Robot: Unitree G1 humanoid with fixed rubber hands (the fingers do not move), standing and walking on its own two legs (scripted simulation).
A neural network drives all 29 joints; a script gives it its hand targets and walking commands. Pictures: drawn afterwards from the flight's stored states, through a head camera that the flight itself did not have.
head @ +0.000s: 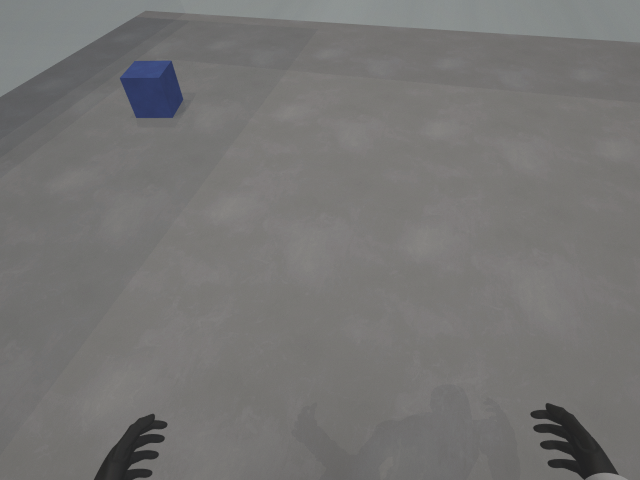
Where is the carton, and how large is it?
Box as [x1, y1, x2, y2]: [120, 61, 182, 117]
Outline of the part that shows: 134,61 120,77 120,79 136,117 172,117 181,102 182,97 171,61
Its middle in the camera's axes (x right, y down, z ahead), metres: -1.02 -0.94 +2.40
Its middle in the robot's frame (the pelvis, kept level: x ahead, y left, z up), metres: +2.36 +1.10 -0.62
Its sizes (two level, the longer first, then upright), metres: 0.233 0.232 0.252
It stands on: the floor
